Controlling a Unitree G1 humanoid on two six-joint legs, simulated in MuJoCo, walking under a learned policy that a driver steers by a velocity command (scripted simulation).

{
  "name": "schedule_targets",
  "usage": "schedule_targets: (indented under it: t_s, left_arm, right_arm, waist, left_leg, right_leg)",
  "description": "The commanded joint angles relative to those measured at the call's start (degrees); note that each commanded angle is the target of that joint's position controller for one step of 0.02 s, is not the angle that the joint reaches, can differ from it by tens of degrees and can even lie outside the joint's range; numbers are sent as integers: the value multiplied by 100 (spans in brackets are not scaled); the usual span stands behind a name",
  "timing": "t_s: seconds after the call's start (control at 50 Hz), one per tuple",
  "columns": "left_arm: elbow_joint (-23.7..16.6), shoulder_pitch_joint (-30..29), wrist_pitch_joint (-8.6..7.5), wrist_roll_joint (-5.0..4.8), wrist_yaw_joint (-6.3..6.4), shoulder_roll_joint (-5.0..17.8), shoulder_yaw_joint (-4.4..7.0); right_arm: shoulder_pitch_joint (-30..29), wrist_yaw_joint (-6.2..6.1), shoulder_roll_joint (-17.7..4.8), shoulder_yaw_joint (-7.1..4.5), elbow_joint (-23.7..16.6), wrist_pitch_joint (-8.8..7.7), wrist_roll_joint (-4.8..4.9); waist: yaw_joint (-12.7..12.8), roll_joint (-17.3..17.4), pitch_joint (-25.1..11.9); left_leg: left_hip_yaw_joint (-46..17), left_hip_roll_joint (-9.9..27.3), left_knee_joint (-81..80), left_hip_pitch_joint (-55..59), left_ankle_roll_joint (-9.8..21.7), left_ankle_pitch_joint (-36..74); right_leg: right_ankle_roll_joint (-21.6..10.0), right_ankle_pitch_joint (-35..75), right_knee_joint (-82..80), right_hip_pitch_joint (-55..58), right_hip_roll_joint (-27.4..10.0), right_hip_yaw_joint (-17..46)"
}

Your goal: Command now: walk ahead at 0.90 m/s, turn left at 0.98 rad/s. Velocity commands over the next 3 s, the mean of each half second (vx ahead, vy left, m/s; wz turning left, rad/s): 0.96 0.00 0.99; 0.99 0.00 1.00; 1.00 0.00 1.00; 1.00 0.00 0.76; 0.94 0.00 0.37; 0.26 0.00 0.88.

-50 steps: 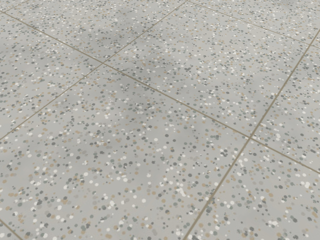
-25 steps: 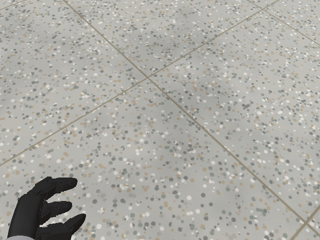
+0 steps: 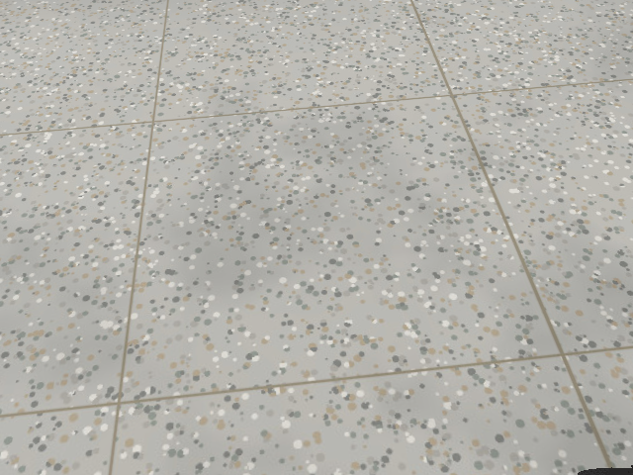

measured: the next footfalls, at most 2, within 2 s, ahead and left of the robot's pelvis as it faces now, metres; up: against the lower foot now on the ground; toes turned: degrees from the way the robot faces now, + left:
left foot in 0.20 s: +0.33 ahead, +0.10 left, +0.00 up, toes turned +16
right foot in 0.60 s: +0.80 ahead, +0.11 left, +0.00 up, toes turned +36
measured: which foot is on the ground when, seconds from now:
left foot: up 0.00-0.18, down 0.20-0.60, up 0.62-1.00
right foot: down 0.00-0.20, up 0.22-0.58, down 0.60-1.00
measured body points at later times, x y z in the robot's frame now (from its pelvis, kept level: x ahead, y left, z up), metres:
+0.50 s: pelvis +0.44 +0.11 -0.01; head +0.47 +0.13 +0.44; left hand +0.55 +0.43 -0.07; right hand +0.56 -0.16 -0.13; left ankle +0.29 +0.09 -0.74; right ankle +0.71 +0.03 -0.68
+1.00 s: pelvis +0.84 +0.37 -0.03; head +0.85 +0.40 +0.41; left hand +0.57 +0.45 -0.16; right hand +1.18 +0.48 -0.06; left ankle +0.91 +0.54 -0.71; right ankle +0.78 +0.09 -0.72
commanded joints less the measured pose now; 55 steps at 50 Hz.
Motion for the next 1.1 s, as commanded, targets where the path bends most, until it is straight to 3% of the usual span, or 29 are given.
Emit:
schedule_targets:
  t_s: [0.02, 0.06, 0.1, 0.16, 0.18, 0.2, 0.22, 0.24, 0.28, 0.34, 0.42, 0.52, 0.56, 0.58, 0.6, 0.62, 0.64, 0.66, 0.7, 0.78, 0.84, 0.92, 0.96, 1.0, 1.02, 1.04, 1.06, 1.08, 1.1]
  left_arm:
    - [-198, -78, -143, 16, 3, 422, 20]
    - [6, 275, -124, 37, 54, 496, 26]
    - [110, 290, -97, 61, 121, 601, 15]
    - [130, 199, 72, 61, 282, 1146, 114]
    - [-10, -57, 109, 57, 259, 1226, 124]
    - [-86, -147, 108, 131, 183, 1010, 95]
    - [-768, -219, 38, 61, 28, 410, -54]
    - [-1107, -1061, -97, 7, 20, 816, -12]
    - [-1188, -1314, -216, -16, 30, 626, -132]
    - [-1040, -869, 118, 285, -8, 535, -164]
    - [-1592, -2256, 229, 195, -109, 240, -288]
    - [-1680, -2748, 165, 26, -127, 309, -294]
    - [-1474, -2029, 146, 18, -22, 674, -147]
    - [-1259, -1032, 122, -12, 70, 917, -18]
    - [-983, 245, 116, 30, 205, 1223, 133]
    - [-820, 1009, 78, 269, 293, 1610, 241]
    - [-937, 226, 89, 282, 200, 1749, 287]
    - [-1106, -581, 119, 230, 162, 1059, 196]
    - [-912, -866, 131, 216, 116, 496, 57]
    - [-249, -494, -83, 5, -30, 165, -49]
    - [-169, -861, -217, -3, -61, 217, -47]
    - [16, -591, -220, 3, 24, 551, 14]
    - [-3, -442, -130, -15, 77, 933, 92]
    - [-139, -738, 74, 7, 122, 1264, 192]
    - [-277, -970, 165, 22, 120, 1272, 206]
    - [-334, -1121, 200, 23, 78, 1046, 210]
    - [-862, -466, 145, 95, -31, 325, 2]
    - [-1257, -927, -7, 22, -27, 654, -8]
    - [-1301, -1293, -116, 9, -25, 665, -50]
  right_arm:
    - [-1145, 106, -94, 71, -695, -93, 18]
    - [-1550, 178, 41, 152, -810, -116, 17]
    - [-1565, 154, 158, 216, -815, -125, 33]
    - [-83, -3, -230, 49, -410, -134, 40]
    - [1235, -102, -560, -127, -4, -181, 51]
    - [1871, -248, -879, -323, 309, -186, 86]
    - [1387, -333, -1565, -494, 147, -59, 105]
    - [1933, -429, -1536, -512, 31, 7, 77]
    - [1756, -524, -1170, -444, 411, -111, 134]
    - [1156, -570, -709, -237, 350, -348, 203]
    - [1135, -474, -712, -230, 426, -545, 183]
    - [1599, -428, -963, -349, 688, -581, 305]
    - [1608, -477, -1188, -398, 745, -554, 274]
    - [1382, -461, -1396, -436, 727, -550, 232]
    - [1082, -435, -1192, -378, 665, -613, 165]
    - [1113, -467, -107, -113, 422, -672, 220]
    - [1610, -493, -181, -12, 143, -645, 411]
    - [1151, -532, -573, -54, 367, -536, 211]
    - [631, -361, -530, -64, 383, -387, 77]
    - [69, -110, 117, 117, -82, -100, 56]
    - [-464, -24, 95, 179, -450, -75, 74]
    - [-985, 111, 90, 232, -524, -95, 110]
    - [-661, 43, -79, 168, -407, -137, 101]
    - [905, -101, -478, -42, 67, -170, 136]
    - [2221, -207, -728, -219, 513, -185, 143]
    - [2219, -363, -1020, -453, 635, -98, 348]
    - [1275, -395, -1640, -498, 293, -15, 140]
    - [1675, -441, -1657, -541, 94, 52, 72]
    - [1688, -504, -1408, -519, 298, -1, 89]
  waist:
    - [9, -800, 924]
    - [132, -773, 1073]
    - [-49, -874, 952]
    - [-1024, -1314, -120]
    - [-1580, -1290, -738]
    - [-1728, -720, -1074]
    - [-1036, 960, -1428]
    - [-1485, -102, -1850]
    - [-954, -675, -301]
    - [-175, -597, 328]
    - [-315, -358, 960]
    - [-702, -172, 498]
    - [-369, -193, -127]
    - [262, -206, -655]
    - [939, -251, -1244]
    - [893, -1802, -1844]
    - [158, -3010, -2422]
    - [132, -1755, -1341]
    - [1, -592, -249]
    - [-374, -774, 484]
    - [-652, -911, 729]
    - [-594, -570, 918]
    - [-877, -826, 639]
    - [-1700, -1043, -259]
    - [-2198, -894, -842]
    - [-2055, 46, -806]
    - [-779, 1161, -866]
    - [-1187, 403, -1759]
    - [-1068, -179, -885]
  left_leg:
    - [475, 70, -767, -391, 97, 343]
    - [905, 9, -1399, -264, 295, 145]
    - [1363, -319, -2033, 510, 578, -164]
    - [1481, -1011, -2225, 2590, 960, -1035]
    - [1122, -1126, -2533, 4254, 1201, -1139]
    - [233, -688, -2989, 5858, 1348, -1422]
    - [-3144, 1049, -3649, 7553, 2216, -2308]
    - [-4172, 1182, -4367, 7633, 2337, -2122]
    - [-3251, 937, -4917, 5894, 1951, -972]
    - [-2249, 241, -5101, 3846, 1851, -179]
    - [-1826, -373, -5618, 2256, 1634, -8]
    - [-1928, -221, -5267, 3131, 1123, 2176]
    - [-1948, -240, -4048, 3793, 824, 3811]
    - [-1875, -299, -2735, 3573, 674, 3993]
    - [-1657, -553, -1126, 2768, 557, 3340]
    - [-1102, -1150, 1108, 1320, 502, -1607]
    - [-708, -1137, 1974, 419, 472, -2128]
    - [-525, -569, 2002, 149, 493, -1455]
    - [-276, -116, 1585, 280, 410, -1020]
    - [-168, 299, 1264, 18, 357, -956]
    - [106, 307, 296, 193, 355, -95]
    - [1142, -155, -1553, 1175, 667, 559]
    - [1422, -517, -1857, 1681, 841, 188]
    - [1321, -867, -1882, 3359, 1022, -268]
    - [968, -983, -2282, 4964, 1197, -409]
    - [126, -751, -2873, 6063, 1317, -796]
    - [-2633, 565, -3264, 6788, 2000, -384]
    - [-4231, 1027, -4403, 7216, 2579, -1755]
    - [-4360, 1082, -5057, 6400, 2329, -2126]
  right_leg:
    - [-243, 1444, -1018, -280, -1302, 294]
    - [-110, 2450, -969, 126, -1338, -92]
    - [38, 5014, -495, 322, -1331, -592]
    - [0, 8567, 1850, 437, -1736, -658]
    - [-124, 8098, 3403, -341, -1813, -571]
    - [-79, 4473, 5190, -1771, -1431, -550]
    - [315, -983, 7519, -4551, -238, -264]
    - [223, -496, 7886, -5195, -224, 945]
    - [154, -76, 6717, -5096, -748, 1114]
    - [387, -670, 5787, -4095, -1014, 1119]
    - [548, 590, 3841, -3497, -889, 731]
    - [199, 2266, 2060, -2168, -361, 724]
    - [82, 1543, 1817, -1173, -24, 771]
    - [44, 1097, 1810, -40, -30, 757]
    - [-36, 362, 2021, 1433, -481, 1035]
    - [-269, -1592, 1518, 2697, -2184, 3012]
    - [-688, -2284, 211, 2641, -3043, 5971]
    - [-683, -2929, 54, 1674, -2670, 5233]
    - [-601, -1342, 107, 305, -2216, 3430]
    - [-329, 610, -310, -580, -1999, 1484]
    - [-191, 1998, -639, -975, -1690, 162]
    - [-102, 4287, -805, -691, -1300, -960]
    - [-89, 6967, 51, -29, -1530, -993]
    - [-158, 7926, 2032, -27, -1714, -856]
    - [-181, 7397, 3806, -740, -1715, -700]
    - [13, 2699, 6072, -2151, -740, -623]
    - [325, -1081, 8005, -4272, -106, -182]
    - [287, -845, 8218, -4915, -75, 1008]
    - [245, -573, 7600, -5181, -393, 1197]
Over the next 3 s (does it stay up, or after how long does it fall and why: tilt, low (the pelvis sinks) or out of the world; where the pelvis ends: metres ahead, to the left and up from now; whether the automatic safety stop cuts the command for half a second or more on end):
stays up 0.78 1.95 0.00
